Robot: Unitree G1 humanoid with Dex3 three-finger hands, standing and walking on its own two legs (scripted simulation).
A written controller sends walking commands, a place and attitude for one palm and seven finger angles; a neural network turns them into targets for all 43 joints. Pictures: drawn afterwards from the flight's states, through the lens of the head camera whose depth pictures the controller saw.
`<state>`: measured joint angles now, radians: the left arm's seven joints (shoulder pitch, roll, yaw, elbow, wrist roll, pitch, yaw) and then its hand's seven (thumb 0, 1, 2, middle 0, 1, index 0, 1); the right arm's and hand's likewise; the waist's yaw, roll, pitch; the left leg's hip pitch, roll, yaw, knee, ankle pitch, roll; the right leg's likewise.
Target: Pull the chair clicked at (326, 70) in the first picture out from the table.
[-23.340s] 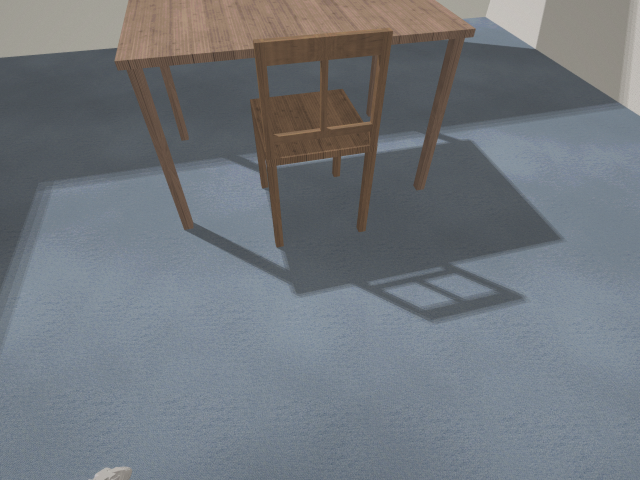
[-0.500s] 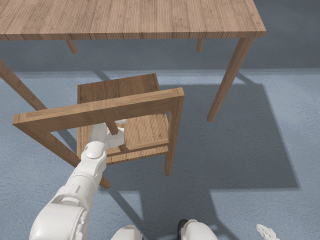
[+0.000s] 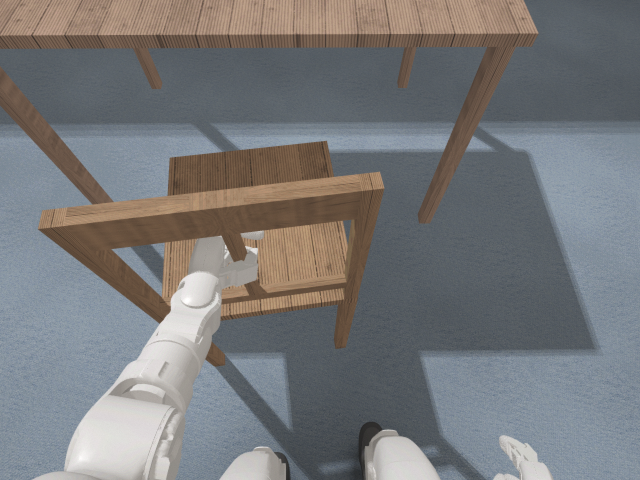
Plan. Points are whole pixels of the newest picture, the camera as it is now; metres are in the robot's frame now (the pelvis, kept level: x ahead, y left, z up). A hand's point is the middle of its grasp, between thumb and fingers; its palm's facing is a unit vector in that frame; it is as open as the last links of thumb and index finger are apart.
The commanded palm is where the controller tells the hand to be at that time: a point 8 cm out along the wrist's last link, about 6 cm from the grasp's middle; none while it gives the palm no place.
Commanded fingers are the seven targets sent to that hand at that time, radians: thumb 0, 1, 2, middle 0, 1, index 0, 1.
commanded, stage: step backward, pulling the chair out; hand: left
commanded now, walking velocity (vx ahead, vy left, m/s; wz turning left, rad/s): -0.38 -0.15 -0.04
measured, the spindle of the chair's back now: (243, 263) +0.42 +0.12 -0.11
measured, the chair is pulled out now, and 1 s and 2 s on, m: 0.27 0.46 0.61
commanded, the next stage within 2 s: stop walking, hand still on the chair in 1.26 s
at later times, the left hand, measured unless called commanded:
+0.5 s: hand (249, 326) +0.30 +0.09 -0.05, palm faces -0.08 -0.98 -0.17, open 5.3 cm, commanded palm +0.29 +0.15 -0.05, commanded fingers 0.00 0.90 0.90 -0.50 -1.45 -0.50 -1.45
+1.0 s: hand (230, 408) +0.20 +0.11 -0.05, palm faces -0.08 -0.98 -0.17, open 5.3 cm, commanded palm +0.20 +0.16 -0.05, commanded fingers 0.00 0.90 0.90 -0.50 -1.45 -0.50 -1.45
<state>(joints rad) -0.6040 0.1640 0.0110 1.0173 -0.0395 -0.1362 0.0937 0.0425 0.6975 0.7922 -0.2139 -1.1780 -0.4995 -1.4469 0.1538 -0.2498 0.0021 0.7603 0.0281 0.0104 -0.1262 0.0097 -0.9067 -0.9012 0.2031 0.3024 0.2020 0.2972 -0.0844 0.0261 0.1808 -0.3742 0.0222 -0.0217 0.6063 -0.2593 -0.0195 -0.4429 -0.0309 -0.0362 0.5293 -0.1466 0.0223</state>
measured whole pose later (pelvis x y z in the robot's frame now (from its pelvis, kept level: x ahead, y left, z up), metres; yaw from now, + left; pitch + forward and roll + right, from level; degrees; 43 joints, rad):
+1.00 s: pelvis -0.18 +0.03 +0.01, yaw -2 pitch +3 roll +2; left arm -0.61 0.13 0.05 1.10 -0.04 -0.18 0.09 0.06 0.69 0.80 -0.24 -1.13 -0.50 -1.45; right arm 0.16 -0.25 -0.01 0.79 0.03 -0.03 -0.10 0.00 -0.92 -0.90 0.20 0.30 0.20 0.30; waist -0.08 0.02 0.18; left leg -0.40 0.00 -0.03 0.85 -0.52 -0.07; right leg -0.39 -0.03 -0.03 0.46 -0.12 -0.02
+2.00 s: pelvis -0.24 +0.04 +0.01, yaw -2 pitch -1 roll +0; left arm -0.20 0.08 -0.10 0.79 -0.03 -0.11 0.08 0.04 0.70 0.81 -0.22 -1.21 -0.50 -1.45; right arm 0.20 -0.20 0.02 0.69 0.02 0.00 -0.09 0.01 -0.91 -0.90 0.20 0.30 0.20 0.30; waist -0.03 0.04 0.06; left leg -0.13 0.04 0.02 0.46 -0.32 -0.03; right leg -0.27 0.01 -0.03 0.47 -0.19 -0.02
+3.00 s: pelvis -0.24 +0.05 -0.02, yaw -1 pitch +9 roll +1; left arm -0.03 0.11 -0.11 0.36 -0.03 0.13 0.05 -0.01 -0.52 0.22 -0.16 -0.46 -0.16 -0.47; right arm 0.25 -0.24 0.01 0.59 0.04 -0.06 -0.04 0.01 -0.91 -0.90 0.20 0.30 0.20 0.30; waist -0.05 0.04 -0.09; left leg -0.45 0.00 0.00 0.74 -0.45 -0.01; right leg -0.59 -0.04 -0.04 0.76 -0.32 0.00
